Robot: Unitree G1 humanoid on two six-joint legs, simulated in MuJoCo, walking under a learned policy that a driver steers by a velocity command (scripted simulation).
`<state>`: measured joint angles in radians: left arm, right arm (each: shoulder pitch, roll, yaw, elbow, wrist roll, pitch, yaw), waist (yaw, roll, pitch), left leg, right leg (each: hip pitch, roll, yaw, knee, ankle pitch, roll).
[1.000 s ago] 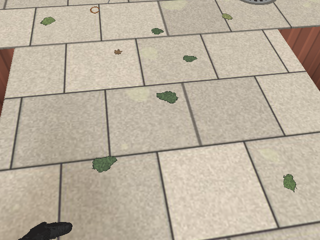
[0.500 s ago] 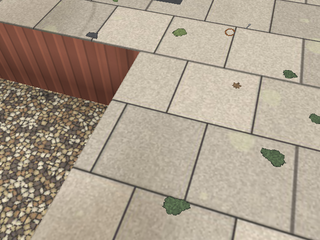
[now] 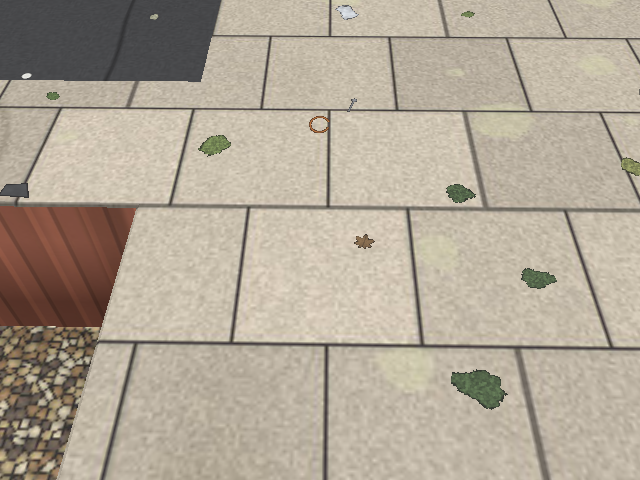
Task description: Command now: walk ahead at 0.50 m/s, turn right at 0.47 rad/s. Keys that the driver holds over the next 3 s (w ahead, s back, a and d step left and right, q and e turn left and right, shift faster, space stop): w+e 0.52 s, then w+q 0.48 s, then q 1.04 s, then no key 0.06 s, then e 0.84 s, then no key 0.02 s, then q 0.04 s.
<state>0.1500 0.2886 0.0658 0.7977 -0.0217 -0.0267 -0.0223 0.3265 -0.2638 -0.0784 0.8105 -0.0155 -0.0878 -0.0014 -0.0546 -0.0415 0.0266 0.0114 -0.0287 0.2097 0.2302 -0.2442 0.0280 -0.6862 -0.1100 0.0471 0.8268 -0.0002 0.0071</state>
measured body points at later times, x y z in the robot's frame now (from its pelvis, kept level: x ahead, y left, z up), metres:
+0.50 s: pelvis +0.28 -0.07 +0.00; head +0.31 -0.10 +0.45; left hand +0.42 +0.19 -0.10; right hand +0.42 -0.37 -0.08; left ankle +0.50 +0.07 -0.68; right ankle +0.23 -0.13 -0.74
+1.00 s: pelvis +0.56 -0.10 +0.00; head +0.60 -0.10 +0.45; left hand +0.84 +0.07 -0.08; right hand +0.51 -0.38 -0.11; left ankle +0.55 -0.01 -0.74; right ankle +0.67 -0.31 -0.70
